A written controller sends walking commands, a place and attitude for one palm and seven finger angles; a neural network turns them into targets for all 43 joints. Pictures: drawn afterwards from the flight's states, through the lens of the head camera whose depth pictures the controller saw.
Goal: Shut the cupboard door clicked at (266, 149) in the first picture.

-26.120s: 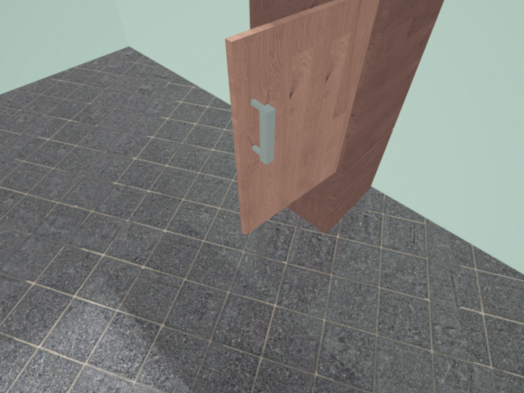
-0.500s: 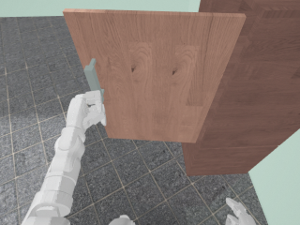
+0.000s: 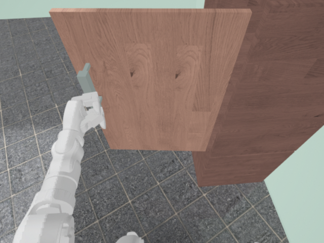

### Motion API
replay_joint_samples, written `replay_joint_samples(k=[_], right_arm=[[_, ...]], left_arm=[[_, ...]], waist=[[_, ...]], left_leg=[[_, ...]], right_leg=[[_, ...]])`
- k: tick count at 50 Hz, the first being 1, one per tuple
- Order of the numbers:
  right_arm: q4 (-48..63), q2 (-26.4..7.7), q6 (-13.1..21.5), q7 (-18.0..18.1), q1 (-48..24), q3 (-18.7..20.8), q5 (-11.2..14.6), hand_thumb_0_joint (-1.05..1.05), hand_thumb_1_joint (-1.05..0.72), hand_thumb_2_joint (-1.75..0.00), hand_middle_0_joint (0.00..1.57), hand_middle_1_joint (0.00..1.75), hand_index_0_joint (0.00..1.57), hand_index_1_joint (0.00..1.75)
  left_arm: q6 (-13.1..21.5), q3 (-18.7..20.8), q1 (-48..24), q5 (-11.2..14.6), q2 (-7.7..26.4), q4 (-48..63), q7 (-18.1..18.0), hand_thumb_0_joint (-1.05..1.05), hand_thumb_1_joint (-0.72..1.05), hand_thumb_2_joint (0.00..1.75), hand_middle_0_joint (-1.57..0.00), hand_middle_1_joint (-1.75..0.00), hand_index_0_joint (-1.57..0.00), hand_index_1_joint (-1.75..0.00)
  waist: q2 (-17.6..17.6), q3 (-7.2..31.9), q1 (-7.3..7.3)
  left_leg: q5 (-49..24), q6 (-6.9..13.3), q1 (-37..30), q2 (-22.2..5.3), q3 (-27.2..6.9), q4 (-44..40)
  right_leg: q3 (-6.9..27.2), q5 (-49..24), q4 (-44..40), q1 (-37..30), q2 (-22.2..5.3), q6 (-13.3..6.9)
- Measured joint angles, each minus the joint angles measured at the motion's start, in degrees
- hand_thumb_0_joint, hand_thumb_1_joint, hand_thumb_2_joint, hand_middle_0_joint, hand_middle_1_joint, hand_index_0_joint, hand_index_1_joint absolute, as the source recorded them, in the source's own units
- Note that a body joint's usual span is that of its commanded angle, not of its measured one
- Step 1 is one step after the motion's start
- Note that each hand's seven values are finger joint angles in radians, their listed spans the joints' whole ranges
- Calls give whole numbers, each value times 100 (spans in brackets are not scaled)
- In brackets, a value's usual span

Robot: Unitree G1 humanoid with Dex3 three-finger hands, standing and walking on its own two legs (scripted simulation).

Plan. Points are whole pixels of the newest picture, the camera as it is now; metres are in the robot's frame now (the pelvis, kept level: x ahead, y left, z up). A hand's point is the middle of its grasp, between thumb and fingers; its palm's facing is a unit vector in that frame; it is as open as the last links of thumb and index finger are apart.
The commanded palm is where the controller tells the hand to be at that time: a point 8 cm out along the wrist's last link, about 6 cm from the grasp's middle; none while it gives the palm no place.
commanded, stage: bring the fist close to the handle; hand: left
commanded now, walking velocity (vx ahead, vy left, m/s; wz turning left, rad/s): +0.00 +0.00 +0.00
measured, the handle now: (92, 88) +0.51 +0.20 +0.09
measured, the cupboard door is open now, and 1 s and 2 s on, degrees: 84 73 66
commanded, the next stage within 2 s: push the door shut along its arc in 0.04 s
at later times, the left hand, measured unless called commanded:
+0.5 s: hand (102, 102) +0.44 +0.15 +0.10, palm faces -0.12 -0.99 -0.02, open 3.1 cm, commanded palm +0.43 +0.20 +0.09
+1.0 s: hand (113, 88) +0.50 +0.13 +0.09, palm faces -0.23 -0.97 -0.02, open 3.1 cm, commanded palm +0.51 +0.17 +0.09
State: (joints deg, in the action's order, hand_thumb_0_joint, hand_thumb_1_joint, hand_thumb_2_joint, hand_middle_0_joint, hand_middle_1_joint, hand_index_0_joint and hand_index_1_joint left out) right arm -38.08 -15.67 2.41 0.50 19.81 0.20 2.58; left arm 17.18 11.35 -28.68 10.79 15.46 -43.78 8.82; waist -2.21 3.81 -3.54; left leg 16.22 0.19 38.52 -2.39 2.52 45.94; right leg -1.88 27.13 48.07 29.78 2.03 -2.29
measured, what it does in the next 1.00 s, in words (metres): stands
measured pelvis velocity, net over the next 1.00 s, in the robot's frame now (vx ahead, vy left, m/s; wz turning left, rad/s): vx -0.02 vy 0.03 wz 0.00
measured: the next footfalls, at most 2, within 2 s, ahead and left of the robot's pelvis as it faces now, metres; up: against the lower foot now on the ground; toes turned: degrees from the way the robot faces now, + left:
none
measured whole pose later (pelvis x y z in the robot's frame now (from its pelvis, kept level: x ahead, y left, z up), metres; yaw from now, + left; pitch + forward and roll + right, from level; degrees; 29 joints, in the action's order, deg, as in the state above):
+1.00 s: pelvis -0.02 +0.03 -0.03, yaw +0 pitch +19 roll -4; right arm -41.2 -16.9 4.8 -0.1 22.2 -0.9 0.7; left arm 16.3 11.0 -64.4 7.1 25.1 -72.3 17.1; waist -2.8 4.7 -10.0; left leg 17.7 2.3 58.6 -2.3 0.6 57.4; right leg -3.8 28.4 57.5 47.8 1.9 -0.7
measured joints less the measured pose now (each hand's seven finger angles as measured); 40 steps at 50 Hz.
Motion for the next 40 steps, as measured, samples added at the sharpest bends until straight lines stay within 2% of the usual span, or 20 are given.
replay_joint_samples(k=[6,11,21,31,40], right_arm=[[-13,-9,43,35,-173,-9,17,1,-90,-90,20,30,20,30],[60,-4,32,22,-292,-51,22,1,-90,-90,20,30,20,30],[0,11,58,51,-332,-124,2,1,-90,-90,20,30,20,30],[-144,-73,1,9,29,-108,-47,1,-90,-90,20,30,20,30],[-270,-110,45,-25,244,-64,-109,1,-90,-90,20,30,20,30]], left_arm=[[114,-97,-178,73,-41,-78,104,2,90,90,-130,-150,-130,-150],[51,-115,-377,29,-53,-357,135,1,90,90,-130,-150,-130,-150],[201,-31,-1289,-35,257,-1180,405,2,90,90,-130,-150,-130,-150],[152,145,-2069,-45,600,-1966,798,2,90,90,-131,-150,-132,-150],[140,59,-2669,-132,774,-2396,851,2,90,90,-131,-150,-131,-150]], waist=[[-6,11,49],[5,41,39],[29,-20,-105],[-11,59,-275],[-30,100,-422]], left_leg=[[-19,2,57,10,-50,40],[-24,17,107,24,-54,74],[5,51,464,28,-106,309],[55,118,918,24,-103,536],[109,168,1385,20,-143,814]], right_leg=[[-50,-11,21,30,-3,-1],[-56,-7,64,79,-17,13],[-108,21,254,390,-20,36],[-103,44,428,812,-23,93],[-142,84,647,1228,-20,135]])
